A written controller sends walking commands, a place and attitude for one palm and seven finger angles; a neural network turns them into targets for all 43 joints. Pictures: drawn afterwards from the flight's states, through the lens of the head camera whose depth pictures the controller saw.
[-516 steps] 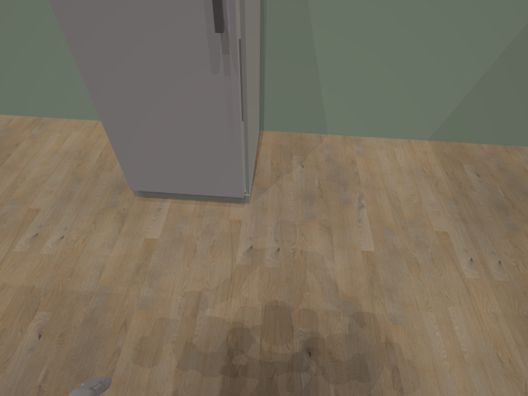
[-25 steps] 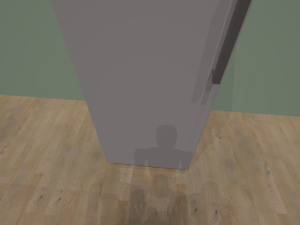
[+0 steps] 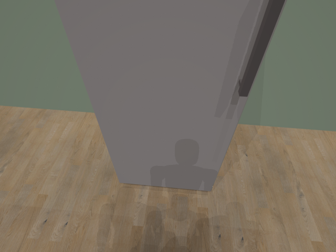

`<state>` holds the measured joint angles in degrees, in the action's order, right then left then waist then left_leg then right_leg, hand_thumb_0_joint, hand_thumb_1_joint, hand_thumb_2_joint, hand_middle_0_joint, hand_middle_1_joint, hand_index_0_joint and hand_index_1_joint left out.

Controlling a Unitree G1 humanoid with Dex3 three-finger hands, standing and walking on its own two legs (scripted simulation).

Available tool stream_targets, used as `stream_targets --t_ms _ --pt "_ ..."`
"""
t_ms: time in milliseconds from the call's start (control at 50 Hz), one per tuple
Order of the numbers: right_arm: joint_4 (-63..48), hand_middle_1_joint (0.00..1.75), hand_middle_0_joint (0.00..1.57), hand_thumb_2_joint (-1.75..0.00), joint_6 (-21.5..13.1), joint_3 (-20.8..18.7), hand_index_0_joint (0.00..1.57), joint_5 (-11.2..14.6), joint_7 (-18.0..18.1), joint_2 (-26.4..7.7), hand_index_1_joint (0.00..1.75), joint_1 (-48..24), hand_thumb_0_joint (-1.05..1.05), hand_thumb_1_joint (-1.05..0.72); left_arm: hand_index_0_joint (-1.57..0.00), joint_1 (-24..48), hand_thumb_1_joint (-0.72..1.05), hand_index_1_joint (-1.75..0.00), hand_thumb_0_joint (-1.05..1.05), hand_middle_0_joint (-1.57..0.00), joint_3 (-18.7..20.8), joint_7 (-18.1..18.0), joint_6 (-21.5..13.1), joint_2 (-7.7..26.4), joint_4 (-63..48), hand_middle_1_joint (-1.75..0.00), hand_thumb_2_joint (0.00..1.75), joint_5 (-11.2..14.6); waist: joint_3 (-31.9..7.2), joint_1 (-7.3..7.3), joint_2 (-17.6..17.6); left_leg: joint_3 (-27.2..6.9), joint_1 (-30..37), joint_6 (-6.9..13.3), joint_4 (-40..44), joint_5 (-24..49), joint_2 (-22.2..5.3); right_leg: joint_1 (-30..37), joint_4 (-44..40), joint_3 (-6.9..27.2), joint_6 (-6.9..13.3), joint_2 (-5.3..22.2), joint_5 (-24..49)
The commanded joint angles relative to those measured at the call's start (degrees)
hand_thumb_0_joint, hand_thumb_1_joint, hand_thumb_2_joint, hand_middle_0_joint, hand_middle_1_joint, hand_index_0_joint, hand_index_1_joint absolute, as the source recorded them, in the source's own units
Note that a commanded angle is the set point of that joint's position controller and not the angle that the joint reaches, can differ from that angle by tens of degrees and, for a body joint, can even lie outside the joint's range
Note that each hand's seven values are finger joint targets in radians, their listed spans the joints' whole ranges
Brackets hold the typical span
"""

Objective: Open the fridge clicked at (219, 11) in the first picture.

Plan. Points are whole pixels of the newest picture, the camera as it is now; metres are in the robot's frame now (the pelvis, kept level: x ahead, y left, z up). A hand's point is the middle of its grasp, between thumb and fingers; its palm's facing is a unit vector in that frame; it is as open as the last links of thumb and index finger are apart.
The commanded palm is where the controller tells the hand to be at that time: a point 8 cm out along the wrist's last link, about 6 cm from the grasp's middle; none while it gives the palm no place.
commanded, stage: look again from close up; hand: right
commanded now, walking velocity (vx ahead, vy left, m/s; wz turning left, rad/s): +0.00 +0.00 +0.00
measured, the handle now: (261, 32) +0.55 -0.19 +0.27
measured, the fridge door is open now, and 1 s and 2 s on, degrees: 0 0 0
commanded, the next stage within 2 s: shuffle to correct the standing spot in 0.20 s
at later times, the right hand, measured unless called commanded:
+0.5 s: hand out of the picture +0.00 -0.16 -0.18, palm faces +0.06 +0.98 -0.16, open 7.4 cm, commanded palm none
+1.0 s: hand out of the picture +0.17 -0.20 -0.18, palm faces +0.04 +0.97 -0.24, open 7.3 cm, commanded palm none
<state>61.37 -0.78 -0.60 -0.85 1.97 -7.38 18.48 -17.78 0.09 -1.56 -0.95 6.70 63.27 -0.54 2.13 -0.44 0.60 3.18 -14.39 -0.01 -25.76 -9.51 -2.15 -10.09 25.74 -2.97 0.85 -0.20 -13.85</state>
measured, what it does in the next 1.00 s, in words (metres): walks ahead: left foot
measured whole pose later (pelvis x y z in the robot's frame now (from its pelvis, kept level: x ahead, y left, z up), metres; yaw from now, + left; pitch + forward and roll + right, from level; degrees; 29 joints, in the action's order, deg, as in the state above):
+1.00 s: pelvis +0.12 -0.01 -0.01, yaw -1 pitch -1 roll +0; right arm 57.6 -1.4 -3.2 -0.8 1.8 -11.0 11.4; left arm -25.5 -0.1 -2.7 -1.5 3.6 65.3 -0.3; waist 6.7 0.9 0.2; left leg 5.7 -20.2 1.3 -33.3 -7.6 -3.1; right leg -3.2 31.4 -2.6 1.3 -0.9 -25.5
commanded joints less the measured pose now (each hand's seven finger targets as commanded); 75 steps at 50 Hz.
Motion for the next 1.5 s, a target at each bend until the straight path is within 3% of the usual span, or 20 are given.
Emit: stream_targets --t_ms 0,280,420,640,680,700,740,780,880,920,980,1020,1060,1160,1180,1200,1220,1280,1380,1480 --pt "-1.6 0.3 0.2 -0.9 -0.6 -0.8 0.2 -0.2 0.4 -4.9 0.3 3.7 0.0 -0.9 -0.2 -4.2 0.9 -0.3 0.0 -0.2 0.6 -0.1 -0.7 5.5 -1.4 -0.3 0.9 -0.1 3.2 0.17 -0.4 -5.7 2.9 1.7 5.1 -2.0 -4.0 -6.7 -8.0 5.5 0.2 5.7 -1.8" --pt "-1.6 0.3 0.2 -0.9 -0.7 -0.8 0.2 -0.2 0.4 -5.3 0.3 3.2 0.0 -0.9 -0.2 -3.9 0.9 -0.3 0.0 -0.2 0.7 -0.1 -0.8 5.7 -1.0 -0.3 0.9 -0.1 2.8 0.1 0.1 -5.6 3.3 1.8 5.3 -0.9 -4.0 -5.3 -7.8 5.1 0.2 5.8 -0.1" --pt "-1.9 0.3 0.2 -0.9 0.0 -1.8 0.2 -0.7 -0.3 -5.4 0.3 5.3 0.0 -0.9 -0.2 -6.2 0.9 -0.3 0.0 -0.2 0.8 0.4 0.3 5.0 -0.9 -0.3 0.9 -0.9 6.7 -0.25 1.8 -8.2 -1.4 3.1 6.4 -22.4 -4.0 -9.3 -6.1 4.2 1.2 4.4 -17.0" --pt "-1.6 0.3 0.2 -0.9 -1.0 -3.6 0.2 -0.3 -0.5 -6.3 0.3 9.0 0.0 -0.9 -0.2 -9.0 0.9 -0.3 0.0 -0.2 0.6 0.5 -1.5 2.8 -2.2 -0.3 0.9 -0.5 5.6 0.11 4.2 -11.4 -0.1 7.6 4.4 -17.8 -8.0 -7.6 2.7 -0.5 1.2 1.9 -7.5" --pt "-2.6 0.3 0.2 -0.9 -0.9 -3.0 0.2 -0.6 -0.7 -4.0 0.3 5.9 0.0 -0.9 -0.2 -13.4 0.9 -0.3 0.0 -0.2 0.9 0.2 -2.1 4.5 -0.4 -0.3 0.9 -0.5 6.1 2.38 -6.3 -3.1 -7.1 4.8 -6.7 -10.8 -2.3 0.7 -3.6 6.2 3.2 6.8 -0.4" --pt "-3.7 0.3 0.2 -0.9 -1.1 -2.4 0.2 -0.7 -0.9 -1.9 0.3 3.4 0.0 -0.9 -0.2 -17.9 0.9 -0.3 0.0 -0.2 1.4 -0.3 -2.3 7.1 1.4 -0.3 0.9 -0.7 5.3 4.18 -15.0 3.6 -14.7 2.6 -18.2 -10.3 1.3 8.1 -7.8 14.9 6.6 13.8 10.3" --pt "-6.3 0.3 0.2 -0.9 -1.7 -2.2 0.2 -0.7 -0.8 -2.4 0.3 -3.4 0.0 -0.9 -0.2 -21.7 0.9 -0.3 0.0 -0.2 0.9 -1.2 -2.4 6.7 2.7 -0.3 0.9 -1.3 8.5 5.86 -11.6 1.6 -28.2 2.5 -32.1 -22.7 0.0 15.8 -8.3 21.6 13.4 20.9 33.5" --pt "-6.5 0.3 0.2 -0.9 -1.9 -2.0 0.2 -0.4 -1.3 -1.3 0.3 -5.6 0.0 -0.9 -0.2 -18.9 0.9 -0.3 0.0 -0.2 0.7 -1.4 -2.7 6.5 1.7 -0.3 0.9 -1.4 7.9 4.48 -4.8 0.3 -27.1 2.3 -31.6 -21.5 -2.4 14.9 -6.1 16.7 13.5 19.9 44.4" --pt "-4.1 0.3 0.2 -0.9 -0.2 -2.0 0.2 0.2 -0.8 -1.4 0.3 -0.9 0.0 -0.9 -0.2 -10.2 0.9 -0.3 0.0 -0.2 0.6 -2.2 -2.1 6.6 0.2 -0.3 0.9 -0.5 3.5 -0.73 -8.2 2.6 -3.9 1.2 -8.7 -3.3 0.2 5.7 -1.6 4.6 5.5 11.4 53.8" --pt "-2.5 0.3 0.2 -0.9 -0.5 -2.8 0.2 0.0 -0.2 -5.5 0.3 4.6 0.0 -0.9 -0.2 -9.2 0.9 -0.3 0.0 -0.2 1.6 -2.0 -1.7 7.6 -0.3 -0.3 0.9 0.4 0.2 -3.36 -4.8 2.0 7.3 1.2 -0.1 11.4 -0.7 3.0 3.7 4.5 2.9 9.5 44.2" --pt "-2.2 0.3 0.2 -0.9 -0.7 -3.8 0.2 -0.1 0.6 -11.6 0.3 7.2 0.0 -0.9 -0.2 -12.0 0.9 -0.3 0.0 -0.2 2.9 -1.2 -0.2 3.3 -1.0 -0.3 0.9 1.1 -6.9 -2.5 8.1 -12.3 18.8 12.5 -4.6 57.4 -19.8 -10.2 22.1 0.3 -1.1 -1.0 -10.1" --pt "-3.8 0.3 0.2 -0.9 -0.4 -3.9 0.2 -0.5 1.2 -10.8 0.3 3.3 0.0 -0.9 -0.2 -6.3 0.9 -0.3 0.0 -0.2 2.8 -1.3 0.9 2.5 -2.7 -0.3 0.9 0.9 -7.2 -3.22 16.1 -15.1 11.6 16.8 -0.9 51.0 -22.4 -11.9 32.8 3.6 -1.2 1.1 -24.5" --pt "-6.3 0.3 0.2 -0.9 0.7 -3.9 0.2 -0.9 1.6 -10.1 0.3 -3.0 0.0 -0.9 -0.2 -5.3 0.9 -0.3 0.0 -0.2 2.9 -0.7 1.5 1.5 -2.4 -0.3 0.9 0.6 -4.4 -0.8 8.0 -10.5 5.7 14.7 0.3 38.7 -19.2 -10.9 28.7 3.2 -1.3 1.8 -21.3" --pt "-8.7 0.3 0.2 -0.9 2.0 -4.4 0.2 -0.7 0.7 -10.6 0.3 -7.5 0.0 -0.9 -0.2 -9.3 0.9 -0.3 0.0 -0.2 2.9 0.1 1.6 1.0 -1.8 -0.3 0.9 0.0 -4.1 2.81 8.6 -6.3 -7.0 7.4 -1.3 8.2 -12.4 2.2 5.1 -3.1 -2.2 0.7 -1.4" --pt "-9.6 0.3 0.2 -0.9 2.4 -4.0 0.2 -0.2 0.3 -8.8 0.3 -7.7 0.0 -0.9 -0.2 -9.2 0.9 -0.3 0.0 -0.2 3.0 0.1 1.2 3.2 -2.4 -0.3 0.9 -0.1 -2.3 3.0 1.9 -4.0 -9.9 4.5 -5.5 0.5 -8.8 3.6 -1.0 -0.2 -1.4 3.1 0.7" --pt "-10.7 0.3 0.2 -0.9 3.0 -3.6 0.2 0.2 0.0 -5.6 0.3 -7.1 0.0 -0.9 -0.2 -6.5 0.9 -0.3 0.0 -0.2 3.5 0.1 0.6 7.2 -4.5 -0.3 0.9 -0.8 -0.3 2.12 -12.3 0.3 -11.7 0.5 -11.8 -12.6 -2.3 -2.3 -9.1 13.6 3.1 13.8 4.5" --pt "-11.1 0.3 0.2 -0.9 3.2 -3.6 0.2 0.1 0.1 -5.4 0.3 -8.0 0.0 -0.9 -0.2 -1.8 0.9 -0.3 0.0 -0.2 3.8 0.1 0.7 10.1 -7.3 -0.3 0.9 -1.5 2.8 1.9 -15.5 0.1 -9.0 -0.2 -21.5 -20.4 0.6 -11.2 -14.0 20.3 8.1 20.4 4.2" --pt "-8.3 0.3 0.2 -0.9 3.4 -3.7 0.2 -0.8 -0.1 -4.9 0.3 -4.0 0.0 -0.9 -0.2 6.2 0.9 -0.3 0.0 -0.2 3.0 -0.7 0.1 8.4 -9.4 -0.3 0.9 -1.4 3.3 -1.78 -9.1 -4.9 -8.0 0.2 -31.2 -15.7 -0.2 -11.9 -11.5 12.6 8.8 15.9 10.0" --pt "-7.7 0.3 0.2 -0.9 1.5 -1.8 0.2 -0.4 -0.1 -3.2 0.3 -3.8 0.0 -0.9 -0.2 2.0 0.9 -0.3 0.0 -0.2 3.4 -0.7 -0.1 9.2 -8.2 -0.3 0.9 -1.0 -3.4 0.88 -6.5 -1.4 -5.4 -1.2 -10.3 -15.4 -0.7 5.9 -4.9 8.3 9.0 14.1 30.2" --pt "-4.8 0.3 0.2 -0.9 -0.7 -1.3 0.2 -0.4 0.5 -8.1 0.3 0.7 0.0 -0.9 -0.2 2.5 0.9 -0.3 0.0 -0.2 2.7 0.1 -0.3 6.5 -7.6 -0.3 0.9 0.4 -5.2 1.23 1.7 -8.2 6.2 2.0 2.3 21.8 -8.7 1.1 -0.3 2.8 0.6 6.0 14.6"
